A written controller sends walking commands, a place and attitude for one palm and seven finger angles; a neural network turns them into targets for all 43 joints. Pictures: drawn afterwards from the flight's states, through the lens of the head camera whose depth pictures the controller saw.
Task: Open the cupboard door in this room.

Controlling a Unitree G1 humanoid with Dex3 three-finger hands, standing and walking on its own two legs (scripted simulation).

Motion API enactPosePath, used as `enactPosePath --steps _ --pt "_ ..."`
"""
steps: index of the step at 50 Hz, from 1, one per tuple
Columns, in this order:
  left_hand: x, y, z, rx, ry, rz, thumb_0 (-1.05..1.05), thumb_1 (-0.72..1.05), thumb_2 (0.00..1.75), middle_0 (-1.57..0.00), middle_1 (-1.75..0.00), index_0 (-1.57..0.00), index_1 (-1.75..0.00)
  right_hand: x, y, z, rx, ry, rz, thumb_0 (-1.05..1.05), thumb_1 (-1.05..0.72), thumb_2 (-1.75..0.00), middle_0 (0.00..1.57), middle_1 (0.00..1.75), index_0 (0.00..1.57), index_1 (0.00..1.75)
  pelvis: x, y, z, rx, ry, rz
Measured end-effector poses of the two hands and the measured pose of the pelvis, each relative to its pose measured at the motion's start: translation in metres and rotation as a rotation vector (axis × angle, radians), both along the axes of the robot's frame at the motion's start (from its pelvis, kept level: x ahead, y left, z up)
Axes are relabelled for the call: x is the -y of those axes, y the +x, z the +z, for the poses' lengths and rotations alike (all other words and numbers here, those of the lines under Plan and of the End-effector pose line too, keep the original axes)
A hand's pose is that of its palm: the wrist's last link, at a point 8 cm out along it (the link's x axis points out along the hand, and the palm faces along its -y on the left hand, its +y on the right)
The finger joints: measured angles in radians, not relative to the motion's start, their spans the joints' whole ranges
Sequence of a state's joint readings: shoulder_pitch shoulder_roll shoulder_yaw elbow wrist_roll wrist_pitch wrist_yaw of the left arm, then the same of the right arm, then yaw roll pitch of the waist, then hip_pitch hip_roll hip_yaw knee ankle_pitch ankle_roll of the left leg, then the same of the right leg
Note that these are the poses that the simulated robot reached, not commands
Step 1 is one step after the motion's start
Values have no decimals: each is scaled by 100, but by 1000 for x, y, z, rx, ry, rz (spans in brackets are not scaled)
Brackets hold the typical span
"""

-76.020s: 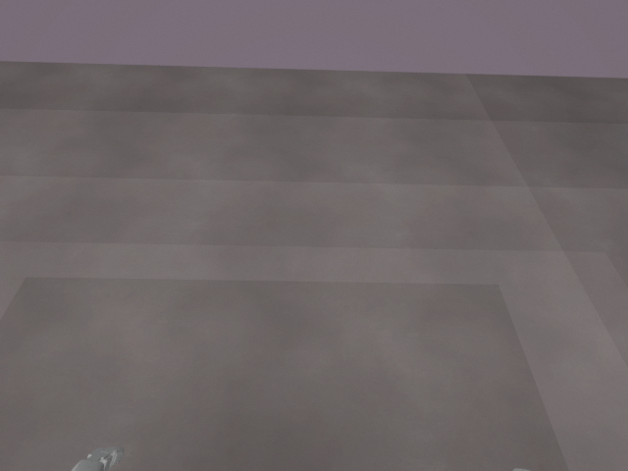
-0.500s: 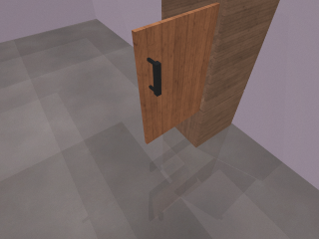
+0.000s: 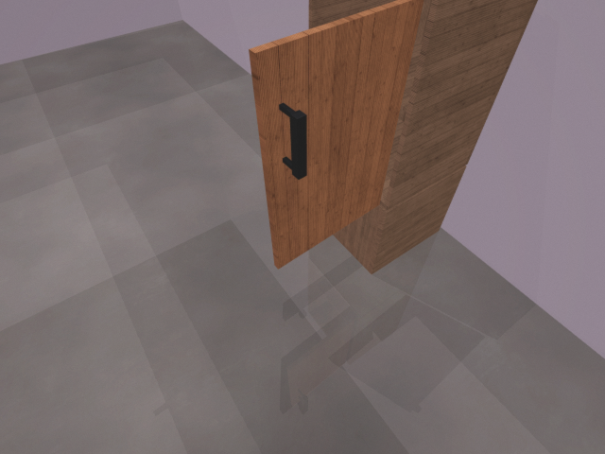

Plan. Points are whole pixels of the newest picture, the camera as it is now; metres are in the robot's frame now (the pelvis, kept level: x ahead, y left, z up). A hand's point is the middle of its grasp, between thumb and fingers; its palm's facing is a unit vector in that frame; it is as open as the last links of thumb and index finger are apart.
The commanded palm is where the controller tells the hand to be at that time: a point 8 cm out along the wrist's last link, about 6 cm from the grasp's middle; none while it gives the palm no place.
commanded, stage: look to check the result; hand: left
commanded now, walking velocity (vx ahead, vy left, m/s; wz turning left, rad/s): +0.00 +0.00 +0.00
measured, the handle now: (292, 141) +0.63 +0.06 +0.05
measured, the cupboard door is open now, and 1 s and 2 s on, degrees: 93 93 93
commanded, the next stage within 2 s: stand and wait in 0.30 s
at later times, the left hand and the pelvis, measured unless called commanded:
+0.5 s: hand out of the picture +0.08 +0.23 -0.16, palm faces -0.01 -0.95 -0.31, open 7.4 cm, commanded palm none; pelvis +0.02 +0.00 +0.00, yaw +0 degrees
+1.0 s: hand out of the picture +0.08 +0.22 -0.16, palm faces -0.02 -0.95 -0.31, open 7.4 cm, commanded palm none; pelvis +0.03 -0.01 +0.00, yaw -1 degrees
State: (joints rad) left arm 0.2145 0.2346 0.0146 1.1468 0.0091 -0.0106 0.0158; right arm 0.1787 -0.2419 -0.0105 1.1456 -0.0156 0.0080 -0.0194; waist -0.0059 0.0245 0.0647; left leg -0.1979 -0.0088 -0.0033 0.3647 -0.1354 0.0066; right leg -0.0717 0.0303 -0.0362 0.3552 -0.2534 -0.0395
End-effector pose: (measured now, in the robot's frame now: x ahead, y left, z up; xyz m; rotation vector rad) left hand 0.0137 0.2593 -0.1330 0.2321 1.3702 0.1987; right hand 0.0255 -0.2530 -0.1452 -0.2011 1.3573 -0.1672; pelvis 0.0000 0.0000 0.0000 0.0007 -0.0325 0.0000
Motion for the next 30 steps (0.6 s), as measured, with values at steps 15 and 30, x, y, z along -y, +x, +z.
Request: enactPosePath --steps 15,30 --pt "-11 36 7 66 30 -28 0 90 90 -20 -30 -20 -30 18 42 9 74 -36 31 0 -91 -90 20 30 20 30 2 10 2 -4 4 -1" --pt "-12 65 11 104 38 -55 0 90 90 -20 -30 -20 -30 25 50 12 74 -46 28 0 -91 -90 20 30 20 30 4 20 2 -9 8 -6"
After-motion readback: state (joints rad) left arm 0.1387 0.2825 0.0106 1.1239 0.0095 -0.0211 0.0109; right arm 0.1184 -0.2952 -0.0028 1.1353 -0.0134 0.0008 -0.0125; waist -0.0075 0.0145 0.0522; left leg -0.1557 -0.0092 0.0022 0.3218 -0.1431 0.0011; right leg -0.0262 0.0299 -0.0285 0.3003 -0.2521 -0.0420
